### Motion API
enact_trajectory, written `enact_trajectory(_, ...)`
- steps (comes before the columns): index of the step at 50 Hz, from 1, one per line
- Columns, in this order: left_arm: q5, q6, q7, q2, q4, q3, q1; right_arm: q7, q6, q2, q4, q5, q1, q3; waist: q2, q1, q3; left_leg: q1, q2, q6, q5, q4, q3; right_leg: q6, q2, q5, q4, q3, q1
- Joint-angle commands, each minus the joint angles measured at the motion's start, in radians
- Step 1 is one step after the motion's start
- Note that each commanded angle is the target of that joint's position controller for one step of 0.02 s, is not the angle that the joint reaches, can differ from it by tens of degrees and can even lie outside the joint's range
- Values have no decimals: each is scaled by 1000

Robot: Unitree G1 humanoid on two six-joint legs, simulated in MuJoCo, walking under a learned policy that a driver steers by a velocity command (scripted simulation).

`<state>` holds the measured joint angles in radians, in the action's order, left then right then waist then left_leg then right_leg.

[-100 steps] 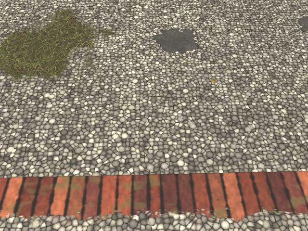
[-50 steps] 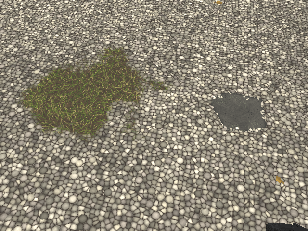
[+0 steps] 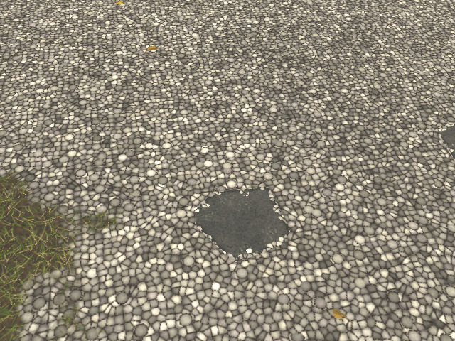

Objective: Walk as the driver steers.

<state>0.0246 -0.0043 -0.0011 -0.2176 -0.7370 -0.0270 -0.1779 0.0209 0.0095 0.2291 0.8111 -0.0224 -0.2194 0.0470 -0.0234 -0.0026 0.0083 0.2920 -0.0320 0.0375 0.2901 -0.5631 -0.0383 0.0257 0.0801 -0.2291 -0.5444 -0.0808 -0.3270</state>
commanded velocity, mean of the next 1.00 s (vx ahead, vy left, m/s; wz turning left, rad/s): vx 0.00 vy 0.00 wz -0.02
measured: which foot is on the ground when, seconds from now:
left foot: down 0.00-1.00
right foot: down 0.00-1.00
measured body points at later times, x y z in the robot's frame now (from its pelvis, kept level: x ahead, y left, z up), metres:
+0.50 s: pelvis +0.03 +0.03 +0.00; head +0.03 +0.03 +0.45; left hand +0.12 +0.28 -0.13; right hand +0.12 -0.22 -0.13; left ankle +0.01 +0.14 -0.73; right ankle +0.03 -0.10 -0.73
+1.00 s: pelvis +0.02 +0.04 +0.01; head +0.03 +0.05 +0.46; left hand +0.06 +0.29 -0.15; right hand +0.06 -0.20 -0.14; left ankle +0.01 +0.14 -0.73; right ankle +0.03 -0.10 -0.73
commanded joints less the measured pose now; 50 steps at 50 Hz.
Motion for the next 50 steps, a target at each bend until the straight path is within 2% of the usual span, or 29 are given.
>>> enact_trajectory(1,-2,-3,7,-106,57,-36,13,-1,29,117,-60,2,39,24,135,-13,1,17,-68,-53,-24,136,-69,16,-69,12,60,-55,43)
enact_trajectory(6,-9,6,10,-85,28,-39,-3,10,31,108,-47,10,4,20,60,5,21,-39,-48,-57,-123,89,-49,15,-75,100,52,-61,52)
enact_trajectory(12,-15,3,20,-82,-9,-45,-20,5,29,96,-25,14,7,15,22,6,26,-52,-31,-60,-170,77,-36,5,-83,173,42,-66,94)
enact_trajectory(22,-20,-6,40,-87,-86,-52,-26,-1,29,83,49,19,9,10,24,3,-3,-53,-13,-59,-170,107,-23,-9,-91,203,55,-67,143)
enact_trajectory(31,-22,-9,49,-82,-172,-53,-22,2,29,80,121,20,-3,6,29,3,-25,-59,-5,-64,-147,144,-20,-21,-89,184,79,-53,163)
enact_trajectory(50,-24,-4,54,-69,-319,-38,-51,6,22,68,214,20,-58,-9,29,4,-57,-65,3,-79,-104,190,-24,-37,-86,132,115,-27,145)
